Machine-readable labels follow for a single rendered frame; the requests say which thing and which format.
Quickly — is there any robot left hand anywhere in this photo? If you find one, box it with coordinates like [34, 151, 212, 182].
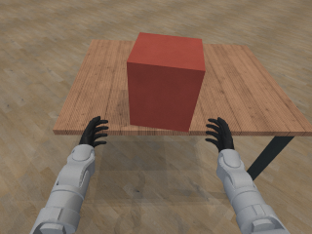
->
[78, 116, 109, 148]

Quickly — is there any robot right hand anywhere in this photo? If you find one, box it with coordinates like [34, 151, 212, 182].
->
[205, 117, 235, 153]

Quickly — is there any table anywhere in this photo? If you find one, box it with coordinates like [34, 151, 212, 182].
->
[53, 39, 312, 181]

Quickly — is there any carton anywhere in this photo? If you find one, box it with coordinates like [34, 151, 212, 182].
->
[127, 32, 206, 133]

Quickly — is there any right robot forearm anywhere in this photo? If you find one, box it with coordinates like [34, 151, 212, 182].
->
[216, 149, 291, 234]

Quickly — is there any left robot forearm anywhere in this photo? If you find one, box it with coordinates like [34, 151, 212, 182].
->
[29, 144, 96, 234]

